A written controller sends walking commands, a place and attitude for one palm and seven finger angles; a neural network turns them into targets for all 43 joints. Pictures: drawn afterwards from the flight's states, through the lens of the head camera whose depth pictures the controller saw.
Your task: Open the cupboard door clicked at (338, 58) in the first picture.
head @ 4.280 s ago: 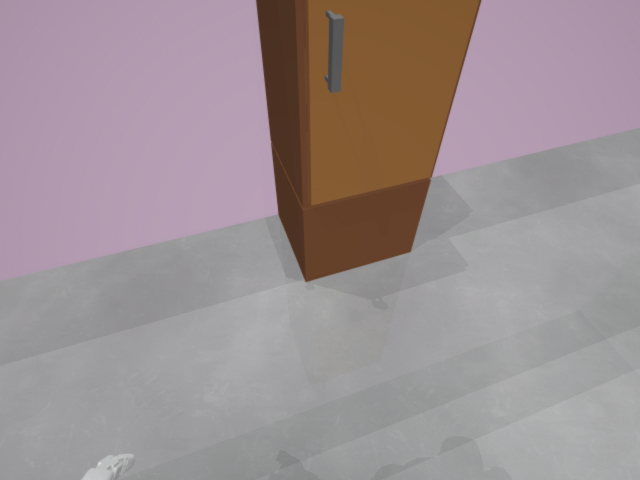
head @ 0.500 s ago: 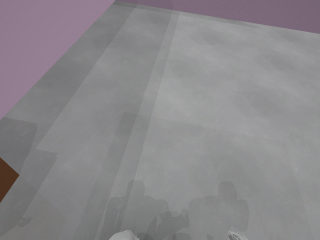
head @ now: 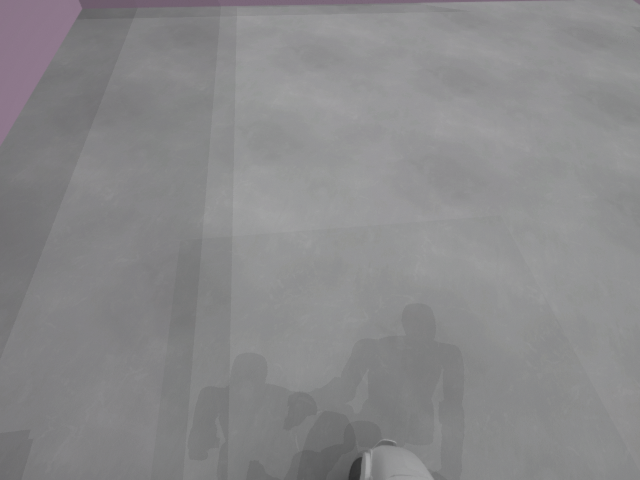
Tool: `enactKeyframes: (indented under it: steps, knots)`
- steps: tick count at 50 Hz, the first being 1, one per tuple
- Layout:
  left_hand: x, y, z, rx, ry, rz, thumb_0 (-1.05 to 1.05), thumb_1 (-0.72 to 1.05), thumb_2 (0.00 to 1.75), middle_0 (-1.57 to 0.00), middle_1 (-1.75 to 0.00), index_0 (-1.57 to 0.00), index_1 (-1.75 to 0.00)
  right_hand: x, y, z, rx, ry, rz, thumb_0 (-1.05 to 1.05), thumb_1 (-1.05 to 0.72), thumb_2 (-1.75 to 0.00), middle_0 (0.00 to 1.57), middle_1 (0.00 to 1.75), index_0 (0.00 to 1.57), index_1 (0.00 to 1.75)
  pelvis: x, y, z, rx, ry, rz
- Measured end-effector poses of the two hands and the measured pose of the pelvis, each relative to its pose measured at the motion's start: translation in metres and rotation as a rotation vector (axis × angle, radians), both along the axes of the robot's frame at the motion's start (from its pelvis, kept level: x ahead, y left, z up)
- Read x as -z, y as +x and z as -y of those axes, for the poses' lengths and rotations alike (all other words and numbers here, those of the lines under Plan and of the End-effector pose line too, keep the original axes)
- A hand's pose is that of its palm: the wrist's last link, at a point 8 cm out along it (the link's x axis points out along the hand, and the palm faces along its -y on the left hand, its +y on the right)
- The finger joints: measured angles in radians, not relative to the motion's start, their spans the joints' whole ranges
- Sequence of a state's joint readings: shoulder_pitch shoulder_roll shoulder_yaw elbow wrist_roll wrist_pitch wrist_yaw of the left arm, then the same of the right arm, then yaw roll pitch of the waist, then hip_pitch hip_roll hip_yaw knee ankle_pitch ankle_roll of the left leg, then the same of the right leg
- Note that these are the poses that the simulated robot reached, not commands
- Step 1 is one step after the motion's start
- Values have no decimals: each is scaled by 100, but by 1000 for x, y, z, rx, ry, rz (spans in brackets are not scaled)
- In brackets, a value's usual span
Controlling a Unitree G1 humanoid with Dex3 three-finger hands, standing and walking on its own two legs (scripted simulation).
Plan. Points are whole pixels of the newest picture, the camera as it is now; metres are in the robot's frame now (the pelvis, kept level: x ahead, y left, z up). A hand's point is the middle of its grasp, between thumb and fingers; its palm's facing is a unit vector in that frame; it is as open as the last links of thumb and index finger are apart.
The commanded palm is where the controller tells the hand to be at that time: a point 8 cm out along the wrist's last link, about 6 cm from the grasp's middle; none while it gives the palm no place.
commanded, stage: turn to face it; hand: left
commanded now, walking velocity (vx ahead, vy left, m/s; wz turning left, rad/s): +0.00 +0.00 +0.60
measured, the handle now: out of the picture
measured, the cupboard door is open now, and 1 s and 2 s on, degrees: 0 0 0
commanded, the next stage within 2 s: none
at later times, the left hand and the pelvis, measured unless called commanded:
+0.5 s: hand (190, 444) +0.20 +0.19 -0.18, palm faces +0.24 -0.96 -0.16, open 7.3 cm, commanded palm none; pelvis +0.13 +0.00 -0.01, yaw +12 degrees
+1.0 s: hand out of the picture +0.14 +0.22 -0.15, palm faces +0.49 -0.83 -0.26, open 7.4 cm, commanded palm none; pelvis +0.14 -0.02 +0.00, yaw +28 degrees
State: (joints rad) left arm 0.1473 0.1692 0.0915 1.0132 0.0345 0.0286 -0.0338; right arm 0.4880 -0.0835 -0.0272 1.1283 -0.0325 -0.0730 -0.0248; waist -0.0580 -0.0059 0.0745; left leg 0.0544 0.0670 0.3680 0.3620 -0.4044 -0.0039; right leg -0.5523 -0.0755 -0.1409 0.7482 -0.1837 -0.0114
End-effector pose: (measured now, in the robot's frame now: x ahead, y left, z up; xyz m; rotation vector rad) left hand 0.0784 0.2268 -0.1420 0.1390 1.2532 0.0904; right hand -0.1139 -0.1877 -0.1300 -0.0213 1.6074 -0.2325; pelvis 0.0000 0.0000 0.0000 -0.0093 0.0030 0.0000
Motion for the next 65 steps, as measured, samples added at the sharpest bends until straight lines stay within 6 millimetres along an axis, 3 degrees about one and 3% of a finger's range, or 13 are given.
enactKeyframes:
  steps: [5, 9, 12, 17, 22, 27, 30, 35, 42, 47, 52, 59, 65]
  knots:
    - [8, 93, 32, 67, 14, 133, 1, 91, 90, -20, -30, -20, -29, 13, 24, 9, 53, 42, -99, 0, -91, -90, 21, 30, 20, 30, 17, 51, 23, 10, 8, -8]
    - [-2, 118, 49, 30, -1, 176, 0, 91, 90, -20, -30, -20, -29, 16, 85, 30, 9, 28, -42, 0, -91, -90, 21, 30, 20, 30, 9, 77, 31, -33, 9, 9]
    - [-10, 122, 53, -29, -7, 183, -1, 92, 90, -20, -30, -20, -30, 17, 147, 45, -55, 6, 61, 0, -91, -90, 20, 30, 20, 30, 2, 91, 32, -59, 10, 7]
    - [-19, 130, 35, -96, 22, 203, -4, 94, 90, -21, -30, -21, -30, 14, 243, 57, -170, -26, 229, 0, -91, -90, 20, 30, 19, 30, -2, 107, 25, -116, 2, 2]
    - [-8, 116, 7, -176, 28, 167, -3, 93, 90, -21, -30, -21, -30, 5, 313, 57, -278, -71, 326, 1, -93, -90, 20, 30, 19, 30, 2, 121, 12, -174, -12, 12]
    - [24, 83, -28, -280, 17, 88, -1, 92, 90, -21, -30, -20, -30, 1, 365, 38, -392, -116, 397, 0, -92, -90, 20, 30, 19, 30, 19, 132, -10, -237, -23, 16]
    - [28, 60, -44, -316, 33, 16, 0, 91, 90, -20, -30, -20, -30, -4, 380, 25, -438, -122, 418, 0, -92, -90, 20, 30, 19, 30, 18, 132, -16, -258, -21, 13]
    - [8, 37, -60, -372, 61, -20, 0, 91, 90, -20, -30, -20, -29, -13, 384, 9, -499, -99, 384, 0, -91, -90, 20, 30, 20, 30, 2, 132, -21, -313, -37, -4]
    - [-12, 22, -61, -451, 105, -1, 1, 91, 90, -20, -30, -20, -29, -13, 395, 2, -556, -44, 367, 0, -90, -90, 21, 30, 20, 30, -7, 136, -13, -393, -38, -17]
    - [-19, 26, -44, -490, 126, 42, 1, 91, 90, -20, -30, -20, -29, -6, 408, 14, -594, -18, 369, 0, -90, -90, 21, 30, 20, 30, -5, 137, 5, -456, -29, -19]
    - [-23, 25, -12, -533, 158, 109, 0, 91, 90, -20, -30, -20, -30, 11, 428, 37, -635, 9, 374, 0, -90, -90, 21, 30, 20, 30, 6, 139, 33, -523, 0, -21]
    - [-34, -12, 35, -631, 148, 74, 0, 91, 90, -21, -30, -20, -30, 2, 456, 47, -729, 23, 380, 1, -91, -90, 20, 30, 20, 30, -5, 140, 49, -627, 33, 6]
    - [-26, -49, 57, -721, 115, 34, 1, 90, 90, -21, -30, -21, -30, -4, 469, 33, -833, 18, 360, 0, -91, -90, 20, 30, 19, 30, -6, 135, 51, -716, 43, 8]
